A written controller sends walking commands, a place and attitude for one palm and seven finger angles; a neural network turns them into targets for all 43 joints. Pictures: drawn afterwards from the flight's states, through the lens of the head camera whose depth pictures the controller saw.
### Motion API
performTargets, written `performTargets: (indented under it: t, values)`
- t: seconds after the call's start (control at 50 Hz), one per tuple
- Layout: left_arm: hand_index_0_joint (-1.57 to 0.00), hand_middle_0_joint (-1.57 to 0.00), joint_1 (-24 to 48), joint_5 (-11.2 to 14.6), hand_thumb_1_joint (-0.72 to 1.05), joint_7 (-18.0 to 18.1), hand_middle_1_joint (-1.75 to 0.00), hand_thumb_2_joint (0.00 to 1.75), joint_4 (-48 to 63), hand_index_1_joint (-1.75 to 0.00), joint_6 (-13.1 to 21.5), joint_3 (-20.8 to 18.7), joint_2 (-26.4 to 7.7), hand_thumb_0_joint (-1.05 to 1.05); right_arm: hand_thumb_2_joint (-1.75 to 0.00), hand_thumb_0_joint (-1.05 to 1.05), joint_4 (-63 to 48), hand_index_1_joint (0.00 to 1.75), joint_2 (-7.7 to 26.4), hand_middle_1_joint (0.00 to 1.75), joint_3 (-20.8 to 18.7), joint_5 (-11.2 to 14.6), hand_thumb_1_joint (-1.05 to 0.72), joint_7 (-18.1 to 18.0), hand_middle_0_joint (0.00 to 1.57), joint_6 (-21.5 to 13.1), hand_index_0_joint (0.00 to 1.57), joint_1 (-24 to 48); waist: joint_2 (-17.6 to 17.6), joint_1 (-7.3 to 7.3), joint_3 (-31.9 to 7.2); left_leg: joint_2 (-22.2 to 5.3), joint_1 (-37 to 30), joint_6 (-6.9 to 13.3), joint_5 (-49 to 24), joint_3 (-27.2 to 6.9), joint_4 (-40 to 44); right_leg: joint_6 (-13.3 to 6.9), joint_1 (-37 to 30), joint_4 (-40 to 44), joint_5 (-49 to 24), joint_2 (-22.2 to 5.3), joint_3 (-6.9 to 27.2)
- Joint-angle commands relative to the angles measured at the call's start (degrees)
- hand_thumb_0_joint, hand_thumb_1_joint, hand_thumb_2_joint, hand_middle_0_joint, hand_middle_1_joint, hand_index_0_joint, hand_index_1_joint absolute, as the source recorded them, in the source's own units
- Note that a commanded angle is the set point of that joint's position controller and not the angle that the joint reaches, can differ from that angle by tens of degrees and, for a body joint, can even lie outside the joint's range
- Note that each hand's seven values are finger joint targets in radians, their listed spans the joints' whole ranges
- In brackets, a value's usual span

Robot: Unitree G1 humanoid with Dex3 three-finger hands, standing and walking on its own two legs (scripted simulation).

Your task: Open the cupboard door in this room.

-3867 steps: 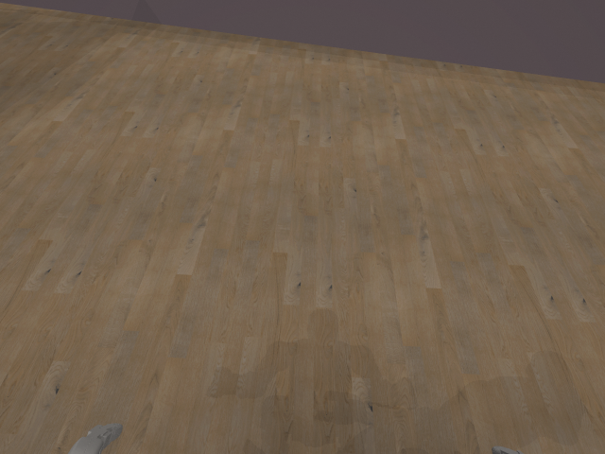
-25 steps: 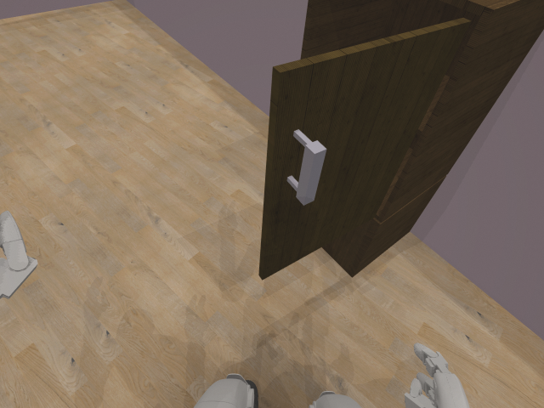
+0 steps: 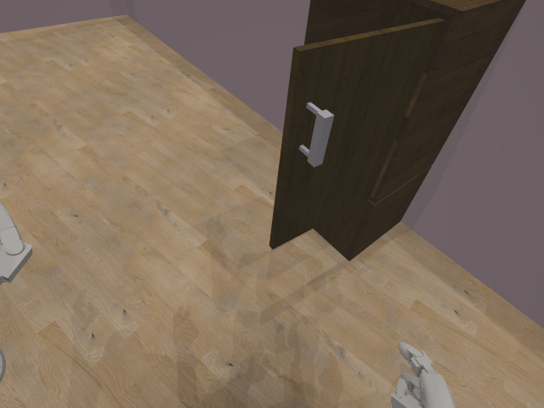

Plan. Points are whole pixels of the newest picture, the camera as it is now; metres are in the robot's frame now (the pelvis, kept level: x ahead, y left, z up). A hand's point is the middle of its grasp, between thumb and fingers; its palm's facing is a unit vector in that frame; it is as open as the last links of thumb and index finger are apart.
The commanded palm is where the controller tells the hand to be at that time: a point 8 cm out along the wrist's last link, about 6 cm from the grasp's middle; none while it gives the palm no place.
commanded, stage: stop stepping back and stand still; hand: left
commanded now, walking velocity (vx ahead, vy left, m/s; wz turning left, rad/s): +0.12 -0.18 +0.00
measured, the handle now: (313, 134) +0.63 -0.04 +0.08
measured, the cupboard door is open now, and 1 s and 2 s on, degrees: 85 85 85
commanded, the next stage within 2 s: let the arm hang, fingers relaxed in 0.54 s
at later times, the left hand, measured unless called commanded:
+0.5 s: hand (9, 354) +0.13 +0.25 +0.17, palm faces +0.47 -0.77 -0.42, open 7.4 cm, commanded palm +0.08 +0.28 +0.19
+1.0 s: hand out of the picture -0.01 +0.16 -0.15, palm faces +0.09 -0.97 -0.23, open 6.9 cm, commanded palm none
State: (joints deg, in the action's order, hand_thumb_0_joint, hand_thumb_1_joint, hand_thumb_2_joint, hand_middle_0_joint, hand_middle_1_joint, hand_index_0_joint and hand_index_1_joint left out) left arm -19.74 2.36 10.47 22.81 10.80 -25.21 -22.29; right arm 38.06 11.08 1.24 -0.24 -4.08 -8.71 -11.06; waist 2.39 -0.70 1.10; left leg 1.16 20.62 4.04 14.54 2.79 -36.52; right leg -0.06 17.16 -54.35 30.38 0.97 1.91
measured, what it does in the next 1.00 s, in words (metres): steps on the spot: right foot, then left foot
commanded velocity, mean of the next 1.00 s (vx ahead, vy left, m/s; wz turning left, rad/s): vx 0.10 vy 0.00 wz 0.00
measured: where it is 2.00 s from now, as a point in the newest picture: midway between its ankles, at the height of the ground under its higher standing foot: outside the picture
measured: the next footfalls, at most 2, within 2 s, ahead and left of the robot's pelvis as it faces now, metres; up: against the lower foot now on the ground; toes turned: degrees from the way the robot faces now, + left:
right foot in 0.34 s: -0.08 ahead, -0.09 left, +0.00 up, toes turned -5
left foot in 0.64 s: +0.02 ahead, +0.14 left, +0.00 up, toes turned +4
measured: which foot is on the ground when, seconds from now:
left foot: down 0.00-0.32, up 0.34-0.62, down 0.64-0.88, up 0.90-1.00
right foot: up 0.00-0.32, down 0.34-0.64, up 0.66-0.86, down 0.88-1.00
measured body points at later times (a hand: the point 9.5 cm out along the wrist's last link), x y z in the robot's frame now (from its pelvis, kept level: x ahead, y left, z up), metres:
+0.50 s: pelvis -0.06 -0.02 +0.02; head -0.09 -0.03 +0.47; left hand +0.10 +0.29 +0.19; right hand +0.06 -0.27 -0.09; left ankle -0.02 +0.12 -0.66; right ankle -0.12 -0.09 -0.72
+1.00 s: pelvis -0.06 -0.02 +0.00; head -0.04 -0.04 +0.45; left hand -0.01 +0.21 -0.13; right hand +0.00 -0.25 -0.16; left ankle -0.06 +0.10 -0.69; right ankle -0.03 -0.10 -0.72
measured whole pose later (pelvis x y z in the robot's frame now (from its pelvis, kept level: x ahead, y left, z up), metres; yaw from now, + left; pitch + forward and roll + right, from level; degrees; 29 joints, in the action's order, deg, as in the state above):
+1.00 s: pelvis -0.06 -0.02 +0.00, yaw +4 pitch -2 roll +0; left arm -16.9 -1.4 1.2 -44.9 -2.0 -1.2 -8.5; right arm 52.3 11.5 -1.1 -1.5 0.5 4.0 -14.5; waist -2.1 0.3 4.7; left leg -0.2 23.9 0.3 24.2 -0.6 -52.5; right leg -3.8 19.1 -38.3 17.9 0.9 -5.2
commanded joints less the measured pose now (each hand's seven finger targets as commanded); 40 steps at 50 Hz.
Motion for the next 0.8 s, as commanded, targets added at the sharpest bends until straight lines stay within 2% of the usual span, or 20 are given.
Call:
performTargets:
  t: [0.0, 0.04, 0.1, 0.14, 0.24, 0.26, 0.28, 0.3, 0.34, 0.36, 0.38, 0.46, 0.52, 0.58, 0.6, 0.62, 0.64, 0.66, 0.72, 0.78]
  values:
    - [-0.20, -0.20, -5.03, -0.33, 0.90, -1.49, -0.30, 0.90, 20.70, -0.30, 4.28, -3.61, -12.08, 0.00, -0.90, 0.00, -9.48, 0.30, 8.42, 0.30, -3.63, 0.02, -0.90, 0.95, 0.20, -3.33, 0.20, 3.67, -3.22, 1.65, -5.11, -18.96, -7.12, 4.80, 7.42, -25.52, 25.48, 0.14, 11.07, -11.74, -7.30, -1.41, 1.97]
    - [-0.20, -0.20, -14.55, -0.12, 0.90, -1.66, -0.30, 0.90, 25.72, -0.30, 4.51, -7.40, -14.88, 0.00, -0.90, 0.00, -10.64, 0.30, 7.91, 0.30, -3.70, 0.40, -0.90, 1.75, 0.20, -3.01, 0.20, 5.84, -10.20, -0.12, -6.32, -13.62, -0.58, -0.27, 18.55, -14.80, 29.86, 0.16, 4.97, -8.08, -14.41, -0.55, -2.52]
    - [-0.20, -0.20, -18.83, -0.73, 0.90, -0.93, -0.30, 0.90, 29.05, -0.30, 4.84, -8.43, -14.45, 0.00, -0.90, 0.00, -11.44, 0.30, 6.87, 0.30, -3.43, -0.28, -0.90, 1.80, 0.20, -1.81, 0.20, 6.24, -23.52, -0.16, -3.36, -12.61, 7.17, -4.02, 28.32, -9.09, 35.53, -0.15, 0.44, -4.89, -14.60, 1.19, -7.83]
    - [-0.20, -0.20, -18.08, -1.03, 0.90, -0.20, -0.30, 0.90, 25.87, -0.30, 5.08, -11.01, -17.09, 0.00, -0.90, 0.00, -11.35, 0.30, 6.43, 0.30, -3.63, -0.52, -0.90, 0.71, 0.20, -1.00, 0.20, 5.05, -21.86, -0.41, -2.69, -13.51, 8.91, -3.95, 29.34, -7.66, 36.92, -0.65, -3.49, 1.40, -11.49, 1.83, -10.29]
    - [-0.20, -0.20, -13.33, -0.26, 0.90, 0.65, -0.30, 0.90, 12.18, -0.30, 1.74, -8.17, -12.94, 0.00, -0.90, 0.00, -9.34, 0.30, 6.78, 0.30, -4.53, -0.56, -0.90, -1.71, 0.20, 0.32, 0.20, 3.04, -14.11, 0.38, -5.37, -11.97, 5.71, -2.44, 21.25, -3.55, 22.78, -2.99, -16.14, 24.42, 2.91, 3.31, -12.33]
    - [-0.20, -0.20, -12.21, -0.41, 0.90, 0.19, -0.30, 0.90, 11.65, -0.30, 0.98, -6.56, -12.43, 0.00, -0.90, 0.00, -9.03, 0.30, 7.08, 0.30, -4.74, -0.38, -0.90, -1.69, 0.20, 0.54, 0.20, 2.98, -7.94, 0.25, -5.35, -8.95, 7.26, -3.14, 18.38, -1.23, 13.20, -4.00, -17.81, 32.67, 1.66, 0.89, -8.96]
    - [-0.20, -0.20, -11.83, -0.57, 0.90, -0.27, -0.30, 0.90, 10.60, -0.30, 0.27, -6.78, -13.28, 0.00, -0.90, 0.00, -8.35, 0.30, 6.83, 0.30, -4.96, 0.33, -0.90, -1.27, 0.20, 1.06, 0.20, 1.89, 3.68, 0.68, -4.65, -4.74, 8.86, -3.09, 11.94, 3.05, -3.89, -7.41, -14.26, 38.61, -2.72, -8.11, 3.04]
    - [-0.20, -0.20, -10.05, -0.10, 0.90, -0.91, -0.30, 0.90, 11.61, -0.30, 0.32, -6.37, -13.73, 0.00, -0.90, 0.00, -8.66, 0.30, 7.74, 0.30, -5.13, 0.75, -0.90, -0.93, 0.20, 1.41, 0.20, 2.75, 12.08, 0.04, -1.85, -1.68, 16.50, -3.28, 10.21, -1.17, -20.04, -11.11, -8.79, 45.70, 0.19, -19.26, 21.71]
    - [-0.20, -0.20, -5.22, 0.14, 0.90, -1.26, -0.30, 0.90, 11.77, -0.30, 2.58, -8.53, -15.58, 0.00, -0.90, 0.00, -6.90, 0.30, 9.50, 0.30, -4.54, -0.67, -0.90, 0.32, 0.20, 0.07, 0.20, 2.88, 4.75, 1.52, -1.59, -2.86, 20.05, -5.10, 5.26, -3.78, -31.42, -12.55, -6.04, 44.21, -16.09, -22.58, 21.23]
    - [-0.20, -0.20, -5.83, 0.25, 0.90, -1.25, -0.30, 0.90, 7.45, -0.30, 2.97, -4.30, -11.32, 0.00, -0.90, 0.00, -7.10, 0.30, 7.49, 0.30, -4.14, 0.60, -0.90, 0.58, 0.20, -0.30, 0.20, 1.66, 8.76, 2.39, -5.52, -4.31, 20.70, -5.82, 4.26, -3.80, -30.23, -12.16, -9.88, 42.75, -4.61, -20.55, 18.74]
    - [-0.20, -0.20, -4.55, 0.00, 0.90, -1.90, -0.30, 0.90, 7.52, -0.30, 2.57, -0.17, -7.65, 0.00, -0.90, 0.00, -7.56, 0.30, 9.70, 0.30, -6.15, 1.10, -0.90, 0.36, 0.20, -0.21, 0.20, 1.93, 8.45, 2.62, -0.42, -4.36, 19.95, -5.64, -0.03, -4.30, -29.33, -9.58, -6.63, 42.76, -5.31, -17.18, 17.08]
    - [-0.20, -0.20, 2.13, -1.80, 0.90, -0.77, -0.30, 0.90, 14.60, -0.30, 5.24, -2.58, -12.59, 0.00, -0.90, 0.00, -7.90, 0.30, 7.24, 0.30, -4.05, 0.34, -0.90, -1.87, 0.20, -1.17, 0.20, 6.28, 1.95, 0.48, 5.35, -4.76, 9.67, -3.55, 2.17, 1.09, -10.97, -8.68, -2.96, 39.79, -19.47, -15.84, 6.88]
    - [-0.20, -0.20, 1.82, -1.75, 0.90, 0.47, -0.30, 0.90, 18.23, -0.30, 5.70, -4.80, -13.89, 0.00, -0.90, 0.00, -8.58, 0.30, 5.90, 0.30, -3.33, -0.26, -0.90, -2.33, 0.20, -2.80, 0.20, 5.23, 4.28, -0.88, 1.05, -2.02, -0.15, -2.59, 0.73, 5.22, 1.21, -8.34, -6.20, 36.74, -24.07, -14.29, 5.58]
    - [-0.20, -0.20, -4.23, -0.38, 0.90, 0.94, -0.30, 0.90, 20.04, -0.30, 5.41, -6.71, -13.32, 0.00, -0.90, 0.00, -9.71, 0.30, 6.77, 0.30, -3.96, -0.29, -0.90, -2.39, 0.20, -2.90, 0.20, 3.31, -3.19, 0.21, -4.40, -2.54, -13.91, -2.07, -6.47, 3.00, 13.02, -4.35, -5.74, 25.87, -31.55, -9.92, 2.29]
    - [-0.20, -0.20, -6.37, 0.06, 0.90, 0.90, -0.30, 0.90, 20.75, -0.30, 5.73, -7.46, -12.98, 0.00, -0.90, 0.00, -10.35, 0.30, 7.81, 0.30, -4.37, -0.14, -0.90, -2.08, 0.20, -2.41, 0.20, 2.76, -11.36, 0.54, -7.68, -7.72, -20.43, 0.03, -14.99, -3.93, 12.88, -1.51, -1.76, 19.46, -29.41, -6.38, -0.31]
    - [-0.20, -0.20, -7.53, -5.90, 0.90, -8.42, -0.30, 0.90, -27.69, -0.30, -5.36, 19.34, 2.45, 0.00, -0.90, 0.00, 2.39, 0.30, 19.01, 0.30, -6.23, -0.91, -0.90, 4.20, 0.20, -1.33, 0.20, -3.21, -18.71, 6.58, -5.85, -14.66, -18.28, 4.01, -43.70, -11.71, 3.47, 1.59, 10.27, 3.20, -28.96, -5.59, -7.78]
    - [-0.20, -0.20, -6.97, -4.75, 0.90, -8.74, -0.30, 0.90, -26.19, -0.30, -11.04, 20.49, 6.48, 0.00, -0.90, 0.00, 0.03, 0.30, 15.02, 0.30, -6.90, -0.30, -0.90, 4.09, 0.20, 3.02, 0.20, -6.02, -16.64, 4.53, -5.97, -18.90, -20.72, 7.60, -63.34, -16.70, 7.91, 1.39, 13.86, -4.58, 1.29, -1.49, -3.38]
    - [-0.20, -0.20, -8.53, -5.16, 0.90, -8.77, -0.30, 0.90, -25.42, -0.30, -12.60, 20.04, 8.12, 0.00, -0.90, 0.00, -0.30, 0.30, 14.22, 0.30, -5.77, -0.91, -0.90, 3.30, 0.20, 4.54, 0.20, -6.24, -14.23, 4.00, -7.97, -21.09, -21.53, 9.30, -71.12, -17.78, 7.24, 2.33, 16.47, -9.17, 8.66, -0.52, -1.40]
    - [-0.20, -0.20, 0.23, -4.56, 0.90, -9.41, -0.30, 0.90, -33.04, -0.30, -11.86, 21.04, 6.27, 0.00, -0.90, 0.00, -1.45, 0.30, 13.37, 0.30, -5.11, -2.56, -0.90, 3.21, 0.20, 5.33, 0.20, -3.75, -4.02, 2.99, -7.93, -20.16, -13.35, 9.98, -43.12, -16.34, 9.43, 2.36, 14.04, -9.53, 9.11, -2.49, 1.05]
    - [-0.20, -0.20, 1.05, -4.38, 0.90, -10.45, -0.30, 0.90, -43.91, -0.30, -12.18, 21.66, 5.97, 0.00, -0.90, 0.00, -0.45, 0.30, 12.27, 0.30, -4.17, -2.19, -0.90, 3.66, 0.20, 6.89, 0.20, 2.44, -0.09, -1.16, -6.39, -13.46, -0.13, 4.77, -18.37, -7.65, 11.76, 2.38, -0.06, 4.32, -4.41, -2.21, -3.51]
